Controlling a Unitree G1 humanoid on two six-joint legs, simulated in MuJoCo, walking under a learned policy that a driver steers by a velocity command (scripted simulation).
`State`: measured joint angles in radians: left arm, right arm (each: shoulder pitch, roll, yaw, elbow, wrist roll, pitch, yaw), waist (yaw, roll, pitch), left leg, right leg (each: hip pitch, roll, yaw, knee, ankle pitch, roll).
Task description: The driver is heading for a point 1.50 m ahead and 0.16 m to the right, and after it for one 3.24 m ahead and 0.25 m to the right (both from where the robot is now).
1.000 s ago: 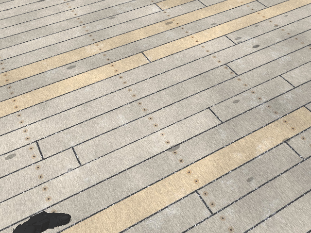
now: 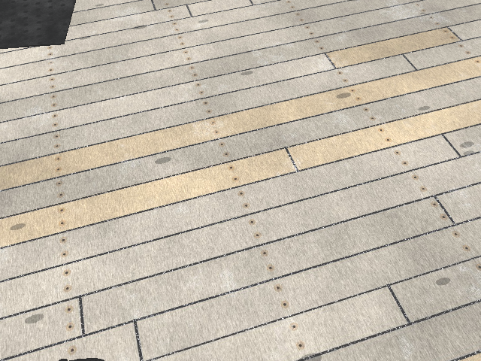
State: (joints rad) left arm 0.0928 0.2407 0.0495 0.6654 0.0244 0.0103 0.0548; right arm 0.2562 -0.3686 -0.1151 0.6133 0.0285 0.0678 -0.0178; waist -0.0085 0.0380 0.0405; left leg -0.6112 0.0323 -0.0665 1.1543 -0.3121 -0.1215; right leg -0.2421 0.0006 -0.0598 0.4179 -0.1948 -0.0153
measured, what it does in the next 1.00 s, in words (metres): walks ahead, turning right: left foot, then right foot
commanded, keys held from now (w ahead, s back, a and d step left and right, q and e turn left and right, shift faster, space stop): q+shift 0.18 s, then e+shift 0.10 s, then w+e+shift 0.72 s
